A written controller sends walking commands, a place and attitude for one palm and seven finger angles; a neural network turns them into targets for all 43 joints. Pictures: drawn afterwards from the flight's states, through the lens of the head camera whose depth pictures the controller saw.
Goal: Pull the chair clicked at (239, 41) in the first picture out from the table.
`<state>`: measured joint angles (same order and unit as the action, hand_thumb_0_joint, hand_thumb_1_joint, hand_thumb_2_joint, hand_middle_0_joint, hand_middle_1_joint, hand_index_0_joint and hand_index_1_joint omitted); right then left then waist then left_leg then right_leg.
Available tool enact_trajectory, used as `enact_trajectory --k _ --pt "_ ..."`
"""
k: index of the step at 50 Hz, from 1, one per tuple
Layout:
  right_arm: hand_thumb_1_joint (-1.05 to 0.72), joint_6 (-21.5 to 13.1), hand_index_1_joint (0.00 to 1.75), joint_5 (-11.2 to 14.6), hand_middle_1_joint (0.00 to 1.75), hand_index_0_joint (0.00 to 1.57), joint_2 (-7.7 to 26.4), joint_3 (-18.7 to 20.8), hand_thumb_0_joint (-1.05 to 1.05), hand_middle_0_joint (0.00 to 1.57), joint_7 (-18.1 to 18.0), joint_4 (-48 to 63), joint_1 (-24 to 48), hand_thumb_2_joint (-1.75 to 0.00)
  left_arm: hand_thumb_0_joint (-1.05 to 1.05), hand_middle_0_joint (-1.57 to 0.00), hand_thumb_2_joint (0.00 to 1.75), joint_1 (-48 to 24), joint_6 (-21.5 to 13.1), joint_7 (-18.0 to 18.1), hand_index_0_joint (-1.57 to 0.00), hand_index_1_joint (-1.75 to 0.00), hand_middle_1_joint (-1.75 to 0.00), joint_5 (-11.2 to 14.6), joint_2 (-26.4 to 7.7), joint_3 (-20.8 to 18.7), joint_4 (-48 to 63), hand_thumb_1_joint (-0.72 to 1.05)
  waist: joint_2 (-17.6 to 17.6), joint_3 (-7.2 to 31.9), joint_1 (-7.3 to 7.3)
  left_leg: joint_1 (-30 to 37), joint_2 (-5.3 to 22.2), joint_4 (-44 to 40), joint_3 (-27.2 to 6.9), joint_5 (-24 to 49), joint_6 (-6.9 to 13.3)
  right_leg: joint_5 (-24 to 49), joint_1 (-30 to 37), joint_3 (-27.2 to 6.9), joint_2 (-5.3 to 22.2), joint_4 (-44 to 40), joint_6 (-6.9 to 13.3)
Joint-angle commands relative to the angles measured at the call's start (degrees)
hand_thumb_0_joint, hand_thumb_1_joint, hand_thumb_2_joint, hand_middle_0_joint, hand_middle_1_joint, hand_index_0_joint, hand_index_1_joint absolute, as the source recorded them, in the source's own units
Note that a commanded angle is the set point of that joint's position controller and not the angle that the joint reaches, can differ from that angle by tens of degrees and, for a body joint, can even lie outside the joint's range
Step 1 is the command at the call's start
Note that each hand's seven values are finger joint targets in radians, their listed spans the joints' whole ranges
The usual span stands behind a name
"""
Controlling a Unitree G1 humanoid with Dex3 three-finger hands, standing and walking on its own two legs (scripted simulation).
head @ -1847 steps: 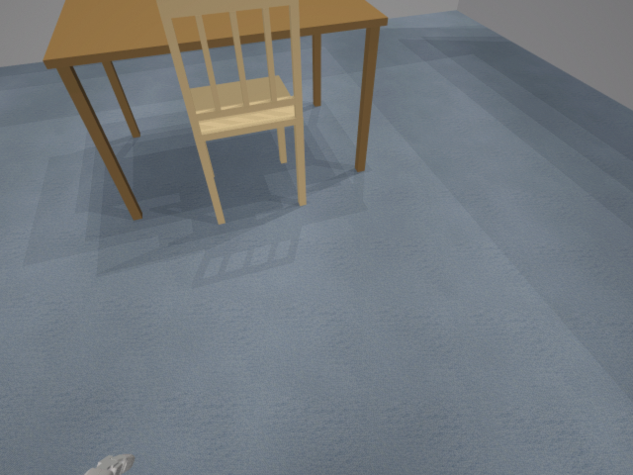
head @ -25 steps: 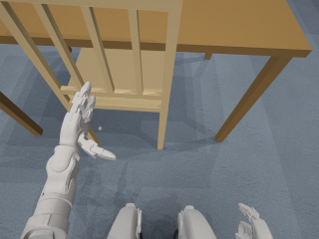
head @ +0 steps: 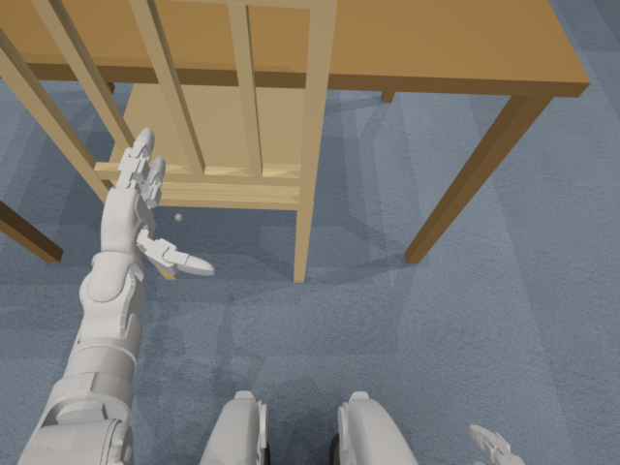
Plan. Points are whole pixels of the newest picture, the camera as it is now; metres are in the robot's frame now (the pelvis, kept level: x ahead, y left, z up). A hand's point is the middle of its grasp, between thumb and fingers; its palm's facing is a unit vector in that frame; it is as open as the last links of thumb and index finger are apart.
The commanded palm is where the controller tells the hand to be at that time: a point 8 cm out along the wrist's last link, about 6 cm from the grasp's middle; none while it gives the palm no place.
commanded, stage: push the fingers through the gap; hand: left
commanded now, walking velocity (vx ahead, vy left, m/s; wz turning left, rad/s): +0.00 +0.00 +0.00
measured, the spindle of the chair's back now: (177, 104) +0.59 +0.19 +0.05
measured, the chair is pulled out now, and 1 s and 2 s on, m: -0.09 -0.09 -0.09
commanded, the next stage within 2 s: hook a spindle and tug to test in 0.82 s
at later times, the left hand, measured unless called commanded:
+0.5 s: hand (183, 184) +0.47 +0.17 +0.02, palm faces -0.02 -1.00 -0.03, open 16.9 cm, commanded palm +0.44 +0.21 +0.02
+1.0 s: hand (193, 190) +0.46 +0.15 +0.02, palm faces -0.01 -1.00 -0.03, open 16.9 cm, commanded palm +0.44 +0.21 +0.02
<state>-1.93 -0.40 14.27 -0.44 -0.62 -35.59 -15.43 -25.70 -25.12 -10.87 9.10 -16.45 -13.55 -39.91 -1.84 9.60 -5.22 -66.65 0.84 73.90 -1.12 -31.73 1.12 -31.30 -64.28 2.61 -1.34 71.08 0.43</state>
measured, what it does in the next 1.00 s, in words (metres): stands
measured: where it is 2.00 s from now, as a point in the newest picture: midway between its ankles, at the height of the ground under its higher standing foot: outside the picture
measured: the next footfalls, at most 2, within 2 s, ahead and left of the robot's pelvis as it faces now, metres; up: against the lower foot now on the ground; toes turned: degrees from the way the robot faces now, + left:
none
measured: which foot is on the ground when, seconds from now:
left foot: down 0.00-1.00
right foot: down 0.00-1.00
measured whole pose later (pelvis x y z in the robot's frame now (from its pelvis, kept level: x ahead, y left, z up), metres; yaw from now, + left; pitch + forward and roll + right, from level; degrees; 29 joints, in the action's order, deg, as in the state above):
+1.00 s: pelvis +0.00 +0.00 +0.00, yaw -1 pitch +26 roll -3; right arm 2.5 -1.4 13.7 -0.7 1.4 -35.7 -16.2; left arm -36.0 -27.2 -8.9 6.1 -17.6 -16.4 -52.5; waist -2.1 9.8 -7.1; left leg -67.8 1.1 73.6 -0.8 -31.9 1.2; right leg -31.3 -65.7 2.2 -1.6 70.8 0.4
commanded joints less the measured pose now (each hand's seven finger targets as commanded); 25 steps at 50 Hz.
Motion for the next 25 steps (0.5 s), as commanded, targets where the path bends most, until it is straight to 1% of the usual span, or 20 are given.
enact_trajectory --k 1,2,3,4,5,7,8,9,10,12,13,14,15,17,18,19,21,23,24,25 --pt "-0.9 -1.5 0.3 -0.2 0.3 0.2 8.9 3.2 0.0 0.2 -0.2 4.1 -5.0 -0.9 0.0 -0.06 0.3 -20.8 -4.1 1.0 -0.06 -0.08 -0.08 -0.2 -9.6 -2.7 7.3 -0.5 -3.3 23.7 -1.5 19.1 -0.5 -8.3 -2.0 19.2 -0.5 14.8 9.1 -0.8 -0.9 -9.0 1.1" --pt "-0.9 -1.3 0.3 -0.3 0.3 0.2 9.1 3.2 0.0 0.2 -0.1 3.9 -5.3 -0.9 0.0 -0.06 0.3 -21.4 -3.9 1.1 -0.06 -0.08 -0.08 -0.5 -9.8 -2.8 5.7 -0.5 -2.6 23.2 -1.73 19.2 -0.4 -8.5 -2.3 19.2 -0.6 14.4 8.3 -0.5 -1.0 -8.8 1.2" --pt "-0.9 -1.2 0.3 -0.4 0.3 0.2 9.1 3.1 0.0 0.2 0.0 3.9 -5.6 -0.9 0.0 -0.06 0.3 -22.8 -4.1 1.1 -0.06 -0.08 -0.08 -0.5 -9.4 -2.4 5.3 -0.5 -3.9 23.3 -1.94 19.3 -0.5 -8.2 -2.3 19.2 -0.5 14.2 7.8 -0.7 -1.0 -8.8 1.2" --pt "-0.9 -1.0 0.3 -0.4 0.3 0.2 9.2 3.2 0.0 0.2 0.1 3.8 -5.6 -0.9 0.0 -0.06 0.3 -23.0 -3.9 1.2 -0.06 -0.08 -0.08 -0.8 -9.8 -3.0 3.7 -0.5 -2.9 23.5 -2.06 19.1 -0.4 -8.2 -2.2 18.6 -0.6 13.8 7.5 -0.6 -1.0 -8.8 1.1" --pt "-0.9 -0.8 0.3 -0.5 0.3 0.2 9.2 3.2 0.0 0.2 0.2 3.8 -5.6 -0.9 0.0 -0.06 0.3 -24.9 -3.9 1.1 -0.06 -0.08 -0.08 -0.9 -9.7 -2.6 3.5 -0.5 -3.4 24.0 -2.27 18.7 -0.5 -8.0 -2.1 18.0 -0.5 13.4 7.7 -0.8 -0.9 -8.9 1.1" --pt "-0.9 -0.6 0.3 -0.6 0.3 0.2 9.4 3.1 0.0 0.2 0.1 3.7 -6.2 -0.9 0.0 -0.06 0.3 -27.3 -4.2 1.1 -0.06 -0.08 -0.08 -1.1 -12.1 -4.5 1.9 -0.5 -2.0 24.6 -2.52 17.3 -0.5 -7.5 -1.9 18.0 -0.2 14.1 9.0 -1.2 -1.0 -8.9 1.0" --pt "-0.9 -0.5 0.3 -0.6 0.3 0.2 9.5 3.0 0.0 0.2 0.1 3.8 -6.6 -0.9 0.0 -0.06 0.3 -28.2 -4.6 0.9 -0.06 -0.08 -0.08 -0.9 -12.8 -4.9 2.0 -0.5 -2.8 24.9 -2.46 17.6 -0.5 -7.5 -2.2 18.4 -0.2 14.1 8.5 -1.1 -1.1 -8.4 1.2" --pt "-0.9 -0.5 0.3 -0.8 0.3 0.2 9.5 3.0 0.0 0.2 0.1 3.8 -6.6 -0.9 0.0 -0.06 0.3 -29.6 -5.2 1.0 -0.06 -0.08 -0.08 -1.0 -14.3 -6.3 2.7 -0.5 -3.7 27.1 -2.08 18.4 -0.5 -7.2 -2.1 19.5 -0.3 15.0 9.1 -1.3 -1.0 -8.1 1.1" --pt "-0.9 -0.4 0.3 -0.8 0.3 0.2 9.3 3.0 0.0 0.2 0.2 3.9 -6.6 -0.9 0.0 -0.06 0.3 -29.9 -5.5 0.9 -0.06 -0.08 -0.08 -1.0 -14.1 -6.1 3.3 -0.5 -4.4 28.7 -1.97 19.5 -0.5 -7.0 -1.9 21.0 -0.3 16.3 9.7 -1.4 -1.0 -8.0 1.1" --pt "-0.9 -0.2 0.3 -0.9 0.3 0.2 9.2 3.1 0.0 0.2 0.3 3.9 -6.9 -0.9 0.0 -0.06 0.3 -28.7 -5.9 0.8 -0.06 -0.08 -0.08 -0.8 -14.9 -7.2 3.1 -0.5 -3.5 30.1 -1.56 19.6 -0.5 -6.8 -1.7 23.0 -0.3 18.7 11.7 -1.5 -1.1 -7.9 1.0" --pt "-0.9 -0.2 0.3 -0.9 0.3 0.2 9.3 3.0 0.0 0.2 0.4 4.0 -7.4 -0.9 0.0 -0.06 0.3 -29.0 -6.1 0.5 -0.06 -0.08 -0.08 -0.7 -15.4 -7.2 3.5 -0.5 -4.4 30.8 -1.68 20.4 -0.4 -6.8 -2.0 24.3 -0.3 19.5 11.5 -1.4 -1.2 -7.4 1.1" --pt "-0.9 0.0 0.3 -0.9 0.3 0.2 9.2 3.0 0.0 0.2 0.6 3.9 -7.2 -0.9 0.0 -0.06 0.3 -28.7 -6.0 0.4 -0.06 -0.08 -0.08 -0.9 -14.8 -7.0 2.9 -0.5 -5.5 30.6 -1.64 21.1 -0.3 -6.8 -2.0 24.8 -0.5 19.6 10.7 -1.3 -1.2 -7.5 1.1" --pt "-0.9 0.2 0.3 -0.9 0.3 0.2 9.0 3.0 0.0 0.2 0.7 3.6 -7.3 -0.9 0.0 -0.06 0.3 -29.2 -5.7 0.3 -0.06 -0.08 -0.08 -1.1 -13.5 -5.9 1.7 -0.5 -4.5 29.5 -2.27 20.4 -0.3 -6.6 -1.9 24.0 -0.4 19.2 10.3 -1.2 -1.2 -7.7 1.0" --pt "-0.9 0.7 0.3 -0.9 0.3 0.2 9.5 3.1 0.0 0.2 0.8 3.0 -8.0 -0.9 0.0 -0.06 0.3 -29.5 -5.0 0.0 -0.06 -0.08 -0.08 -1.4 -14.2 -6.3 -1.5 -0.5 -3.4 26.6 -2.87 18.6 -0.1 -6.9 -2.1 21.8 -0.4 17.2 9.0 -1.1 -1.4 -8.2 1.0" --pt "-0.9 0.7 0.3 -0.8 0.3 0.2 9.6 3.0 0.0 0.2 0.7 2.9 -8.5 -0.9 0.0 -0.06 0.3 -31.3 -5.0 -0.1 -0.06 -0.08 -0.08 -1.3 -13.8 -5.7 -1.5 -0.5 -3.2 26.4 -3.5 19.0 0.0 -6.9 -2.5 22.0 -0.2 16.8 7.9 -0.9 -1.4 -7.9 1.0" --pt "-0.9 0.9 0.3 -0.9 0.3 0.2 9.6 3.1 0.0 0.2 0.8 2.8 -8.4 -0.9 0.0 -0.06 0.3 -32.5 -5.0 -0.1 -0.06 -0.08 -0.08 -1.6 -13.5 -5.5 -1.3 -0.5 -4.8 26.9 -3.49 20.0 0.0 -6.8 -2.4 22.2 -0.4 16.7 7.1 -0.8 -1.3 -7.9 1.0" --pt "-0.9 1.2 0.3 -0.9 0.3 0.2 9.6 3.3 0.0 0.2 0.8 3.0 -8.7 -0.9 0.0 -0.06 0.3 -32.8 -4.9 -0.1 -0.06 -0.08 -0.08 -1.5 -12.7 -4.9 -0.6 -0.5 -5.8 28.4 -3.1 22.5 0.1 -7.3 -2.7 23.8 -0.6 16.9 6.9 -0.6 -1.4 -8.2 1.2" --pt "-0.9 1.3 0.3 -0.9 0.3 0.2 9.4 3.4 0.0 0.2 1.0 2.9 -9.0 -0.9 0.0 -0.06 0.3 -33.1 -4.9 -0.1 -0.06 -0.08 -0.08 -1.2 -10.1 -2.8 -0.7 -0.5 -6.3 28.3 -3.9 24.7 0.3 -7.5 -3.3 25.7 -0.8 17.2 5.2 0.0 -1.5 -8.2 1.4" --pt "-0.9 1.5 0.3 -1.0 0.3 0.2 9.5 3.4 0.0 0.2 1.0 2.6 -9.1 -0.9 0.0 -0.06 0.3 -32.6 -5.1 0.2 -0.06 -0.08 -0.08 -1.2 -11.3 -4.2 -0.8 -0.5 -6.0 28.4 -3.28 24.7 0.4 -7.5 -3.3 25.9 -0.9 17.3 5.4 0.0 -1.4 -8.3 1.3" --pt "-0.9 1.7 0.3 -1.1 0.3 0.2 9.5 3.5 0.0 0.2 1.1 2.6 -9.2 -0.9 0.0 -0.06 0.3 -32.7 -5.2 0.5 -0.06 -0.08 -0.08 -1.4 -11.6 -4.0 0.0 -0.5 -6.2 29.0 -3.19 25.3 0.5 -7.6 -3.4 26.9 -0.9 17.8 5.7 0.1 -1.4 -8.0 1.4"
